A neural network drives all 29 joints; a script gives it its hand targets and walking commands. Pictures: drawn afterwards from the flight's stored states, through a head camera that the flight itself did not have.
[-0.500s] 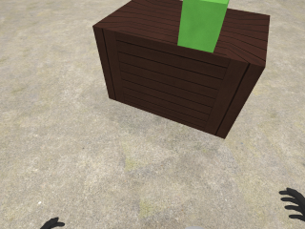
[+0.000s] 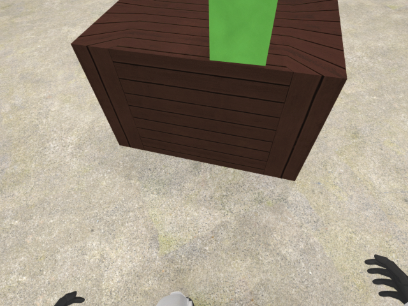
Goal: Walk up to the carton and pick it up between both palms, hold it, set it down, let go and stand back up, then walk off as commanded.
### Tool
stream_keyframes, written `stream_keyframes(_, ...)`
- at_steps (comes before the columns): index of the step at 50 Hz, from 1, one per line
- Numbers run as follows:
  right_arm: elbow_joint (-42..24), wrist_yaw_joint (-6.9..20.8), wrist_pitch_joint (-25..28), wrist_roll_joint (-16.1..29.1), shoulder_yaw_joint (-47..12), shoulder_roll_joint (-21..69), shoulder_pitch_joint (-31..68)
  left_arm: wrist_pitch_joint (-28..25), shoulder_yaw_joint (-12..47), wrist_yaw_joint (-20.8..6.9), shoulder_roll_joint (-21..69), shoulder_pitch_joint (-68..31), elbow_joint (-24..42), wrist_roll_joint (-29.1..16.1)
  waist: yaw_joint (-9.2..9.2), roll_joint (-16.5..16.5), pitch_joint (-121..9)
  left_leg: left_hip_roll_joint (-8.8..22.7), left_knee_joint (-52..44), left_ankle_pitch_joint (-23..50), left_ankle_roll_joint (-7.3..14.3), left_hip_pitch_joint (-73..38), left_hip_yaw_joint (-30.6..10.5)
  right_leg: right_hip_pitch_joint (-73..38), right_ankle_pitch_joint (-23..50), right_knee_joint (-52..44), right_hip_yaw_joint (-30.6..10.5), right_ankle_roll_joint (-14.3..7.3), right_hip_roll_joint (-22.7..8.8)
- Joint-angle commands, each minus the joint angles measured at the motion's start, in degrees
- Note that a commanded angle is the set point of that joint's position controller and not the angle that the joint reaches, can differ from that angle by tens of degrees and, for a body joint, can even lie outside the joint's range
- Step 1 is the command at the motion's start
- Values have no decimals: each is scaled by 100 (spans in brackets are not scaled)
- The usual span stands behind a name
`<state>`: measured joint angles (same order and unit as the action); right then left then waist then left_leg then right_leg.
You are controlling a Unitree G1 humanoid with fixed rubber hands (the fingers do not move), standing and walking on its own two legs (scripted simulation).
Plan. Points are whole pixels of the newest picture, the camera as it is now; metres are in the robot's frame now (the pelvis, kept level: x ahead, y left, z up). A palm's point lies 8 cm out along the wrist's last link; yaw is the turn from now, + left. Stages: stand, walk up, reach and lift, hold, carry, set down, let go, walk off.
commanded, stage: walk up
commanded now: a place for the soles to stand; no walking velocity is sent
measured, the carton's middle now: (243, 15) +1.01 -0.09 +0.06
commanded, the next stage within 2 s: none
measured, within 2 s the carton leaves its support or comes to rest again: neither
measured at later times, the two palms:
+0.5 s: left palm (93, 216) +0.30 +0.29 -0.06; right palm (407, 281) +0.18 -0.35 -0.07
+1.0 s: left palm (106, 167) +0.44 +0.30 -0.07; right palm (394, 242) +0.24 -0.32 -0.02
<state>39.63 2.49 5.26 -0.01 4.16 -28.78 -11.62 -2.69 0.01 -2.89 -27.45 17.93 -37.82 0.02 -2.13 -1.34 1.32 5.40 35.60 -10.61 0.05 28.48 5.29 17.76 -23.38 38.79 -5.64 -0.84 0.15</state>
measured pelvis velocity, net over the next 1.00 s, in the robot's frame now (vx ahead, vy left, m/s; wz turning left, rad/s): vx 0.25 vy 0.04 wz -0.29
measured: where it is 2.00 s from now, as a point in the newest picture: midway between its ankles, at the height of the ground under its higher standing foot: (220, 241)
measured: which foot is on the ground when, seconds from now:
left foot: down 0.00-0.42, up 0.44-0.72, down 0.74-1.00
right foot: down 0.00-0.00, up 0.02-0.38, down 0.40-0.76, up 0.78-1.00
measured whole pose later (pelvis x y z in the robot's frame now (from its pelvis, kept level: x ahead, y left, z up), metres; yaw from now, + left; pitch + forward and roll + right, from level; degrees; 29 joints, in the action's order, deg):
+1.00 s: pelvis +0.25 +0.04 +0.02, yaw -16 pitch -2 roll -2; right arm 39.7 2.8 4.6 0.0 5.8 -27.8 -16.0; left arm -3.6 0.0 -2.4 -27.3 18.1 -37.8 0.0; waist 2.4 1.2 2.3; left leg 4.5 32.6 -16.7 1.6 14.5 7.2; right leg 24.6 -21.3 53.6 -2.4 -1.9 -0.1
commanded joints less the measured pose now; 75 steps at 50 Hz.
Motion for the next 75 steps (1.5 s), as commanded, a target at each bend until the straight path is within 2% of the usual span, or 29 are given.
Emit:
stream_keyframes(1, -98, -102, 240, -116, 684, -1847, -1373, -138, -417, 113, -883, 202, 381, 102, 763, -619, -1154, 2497, -2233, -3039, 1108, -3558, -3611, 2944, -662, 2870, 146, -119, 167)
stream_keyframes(3, -190, -37, 189, -83, 607, -1701, -496, -72, -577, 43, -1391, 105, 124, 102, 408, -312, 303, 2142, -2762, -4115, 1115, -1959, -2947, 2653, -64, 2987, -1, -37, -305)
stream_keyframes(6, -208, -12, 159, -126, 458, -1268, -406, -27, -626, -96, -1088, 546, -105, 13, 359, -845, 388, 1244, -2579, -2227, 814, -1663, -1118, 1917, 622, 2250, 171, 97, -249)
stream_keyframes(15, -279, 56, 31, -120, 579, -1392, -711, -144, -503, -153, -768, -348, 210, 56, 723, -936, 279, 1397, -1596, -415, 1181, -2478, -38, 1317, 551, -170, 897, 25, -310)
stream_keyframes(19, -487, 51, -99, -63, 414, -947, -409, -312, -665, -15, -955, 582, -83, 109, 119, -82, -672, 1061, 404, 933, 722, -2104, 604, -624, 1335, -1316, 1153, -293, 169)
stream_keyframes(20, -535, 34, -114, -24, 318, -688, -437, -347, -824, 64, -1288, 1121, -225, 135, -209, 634, -1041, 848, 1566, 600, 532, -1252, 566, -1709, 1095, -1299, 396, -476, -8)
stream_keyframes(21, -667, 55, -114, 45, 139, -260, -474, -354, -948, 147, -1729, 1262, -138, 161, -259, 1739, -1005, 197, 2558, -1425, 269, 166, 513, -2282, 625, -1639, -1713, -866, -1189)
stream_keyframes(22, -709, 44, -183, 54, 260, -699, -164, -361, -936, 177, -1987, 1372, -36, 85, -386, 1482, -717, -406, 3050, -2231, 81, 1291, -113, -2372, 498, -2115, -3706, -1649, -2026)
stream_keyframes(23, -679, -13, -207, 23, 314, -1033, 77, -341, -905, 190, -1878, 1252, 14, -28, -353, 840, -456, -39, 3165, -2243, 80, 1460, -547, -2188, 973, -1862, -3397, -1811, -2151)
stream_keyframes(25, -574, -13, -147, 54, 241, -864, -4, -317, -751, 252, -1462, 1080, 29, -77, -260, 693, -395, 114, 2887, -1742, 111, 1508, -585, -2357, 3428, -1312, -1937, -1640, -1598)
stream_keyframes(27, -465, 7, -127, 8, 220, -713, -295, -317, -693, 278, -1289, 906, 52, -50, -55, 928, -718, 118, 2371, -1626, 104, 897, -485, -1847, 4075, -1043, -1219, -1365, -1225)
stream_keyframes(33, -429, 87, -63, -76, 252, -711, -100, -281, -736, 214, -1546, 493, 177, 53, -88, 1240, -521, 60, 969, -1205, 148, 396, -266, -695, 1136, -1319, -1265, -1541, -1294)
stream_keyframes(36, -11, 34, 65, -119, 350, -686, -1146, -204, -614, 147, -1303, -159, 291, 41, 615, 716, -792, -351, -782, -396, 230, -1735, 162, 514, 780, -211, -500, -1059, -849)
stream_keyframes(37, 188, -46, 125, -217, 493, -1028, -1841, -208, -436, 156, -813, -96, 339, 64, 1028, -297, -1187, 33, -1163, -731, 454, -3144, -415, 1494, 444, 1167, -33, -697, -423)
stream_keyframes(38, 165, -83, 150, -329, 607, -1529, -2002, -232, -278, 158, -210, 104, 378, 45, 1044, -1519, -1164, 1324, -1613, -2042, 749, -3793, -2484, 2846, -688, 2512, 280, -308, 385)
stream_keyframes(39, -46, -73, 131, -137, 663, -1853, -1470, -182, -428, 208, -870, -39, 406, 105, 792, -845, -587, 2339, -2489, -3953, 1274, -2928, -3993, 3419, -712, 2789, 152, -168, 160)
stream_keyframes(41, -155, -25, 77, -106, 602, -1671, -825, -175, -589, 159, -1372, -128, 187, 109, 519, -320, 486, 1918, -2752, -4111, 1225, -1916, -3209, 3055, -122, 2700, -68, -33, -165)
stream_keyframes(44, -213, 3, 38, -123, 472, -1301, -707, -126, -618, 38, -1115, 375, -63, 87, 419, -826, 442, 1145, -2461, -2491, 1033, -1668, -1640, 2176, 436, 1980, 315, 96, -185)
stream_keyframes(51, -259, 66, -46, -86, 555, -1339, -1036, -215, -523, -24, -830, -355, 226, 109, 763, -904, 228, 1107, -1727, -1236, 1310, -2239, -924, 1419, 373, -62, 861, 83, -188)
stream_keyframes(55, -429, 59, -143, -52, 396, -902, -774, -396, -623, 98, -834, 486, -46, 142, 231, -340, -648, 823, 159, 1203, 889, -2023, -172, -501, 1392, -1480, 1031, -182, 198)
stream_keyframes(56, -509, 43, -132, -39, 290, -633, -741, -424, -750, 160, -1079, 934, -172, 167, -42, 217, -1029, 629, 1043, 1010, 648, -1344, -10, -1531, 1424, -1372, 624, -301, 66)
stream_keyframes(58, -644, 68, -162, 55, 126, -354, -625, -432, -921, 273, -1811, 1251, 1, 188, -274, 1455, -886, -453, 2740, -2045, 188, 1173, -147, -2469, 114, -2186, -3198, -1196, -2036)
stream_keyframes(59, -572, -4, -243, -46, 290, -970, -352, -398, -918, 252, -1872, 1133, -16, 78, -272, 823, -564, -200, 2973, -2290, 228, 1347, -698, -2043, 56, -2011, -3426, -1674, -2318)
stream_keyframes(63, -349, 26, -144, -3, 220, -778, -577, -374, -719, 272, -1348, 704, 40, 32, -13, 845, -336, 50, 2156, -1586, 152, 1017, -638, -1473, 2468, -1479, -1205, -1372, -1420)
stream_keyframes(69, -257, 95, -73, -54, 271, -729, -591, -296, -728, 176, -1524, 314, 182, 120, 3, 1292, -398, -23, 815, -1129, 168, 108, -328, -379, 216, -1564, -880, -1450, -1404)
stream_keyframes(72, 154, 12, 48, -98, 372, -726, -1717, -204, -590, 118, -1233, -299, 308, 125, 759, 610, -713, -440, -705, -376, 246, -1981, 136, 781, -241, -203, -66, -973, -905)
stream_keyframes(73, 314, -75, 99, -185, 489, -1020, -2322, -187, -440, 134, -745, -205, 358, 144, 1069, -492, -1011, -5, -1107, -1089, 392, -3163, -683, 1765, -402, 1235, 417, -662, -481)
stream_keyframes(74, 206, -121, 128, -269, 602, -1544, -2225, -170, -325, 132, -311, -100, 423, 94, 929, -1414, -718, 1322, -1948, -2852, 802, -3417, -3289, 3158, -667, 2491, 892, -229, 165)
stream_keyframes(75, 22, -108, 97, -116, 661, -1929, -1692, -111, -481, 187, -1004, -298, 450, 157, 745, -786, -268, 2127, -2528, -4179, 1406, -2588, -4445, 3352, -755, 2701, 316, -134, -167)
